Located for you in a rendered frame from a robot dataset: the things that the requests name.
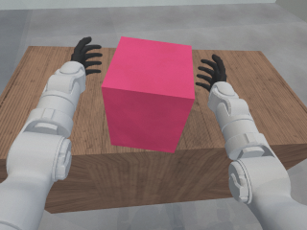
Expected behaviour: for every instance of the pedestal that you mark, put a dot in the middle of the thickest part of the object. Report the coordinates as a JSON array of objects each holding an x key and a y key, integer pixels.
[{"x": 105, "y": 176}]

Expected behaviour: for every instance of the carton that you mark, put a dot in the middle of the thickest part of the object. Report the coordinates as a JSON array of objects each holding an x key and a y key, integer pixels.
[{"x": 148, "y": 93}]

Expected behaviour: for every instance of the left robot hand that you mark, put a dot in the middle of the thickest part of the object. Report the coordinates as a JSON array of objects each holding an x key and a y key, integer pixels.
[{"x": 81, "y": 57}]

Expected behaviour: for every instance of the left robot upper arm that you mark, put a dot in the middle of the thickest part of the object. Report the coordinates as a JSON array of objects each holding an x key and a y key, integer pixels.
[{"x": 36, "y": 162}]

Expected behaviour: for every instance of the robot right forearm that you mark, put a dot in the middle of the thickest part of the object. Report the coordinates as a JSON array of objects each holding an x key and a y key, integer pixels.
[{"x": 242, "y": 138}]

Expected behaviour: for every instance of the right robot hand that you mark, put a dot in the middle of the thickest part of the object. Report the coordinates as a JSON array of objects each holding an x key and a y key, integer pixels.
[{"x": 217, "y": 75}]

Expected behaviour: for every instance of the robot left forearm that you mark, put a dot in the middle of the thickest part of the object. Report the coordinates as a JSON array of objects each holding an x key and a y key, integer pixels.
[{"x": 57, "y": 104}]

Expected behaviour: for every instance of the right robot upper arm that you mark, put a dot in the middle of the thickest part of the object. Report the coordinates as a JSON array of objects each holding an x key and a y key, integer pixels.
[{"x": 263, "y": 185}]

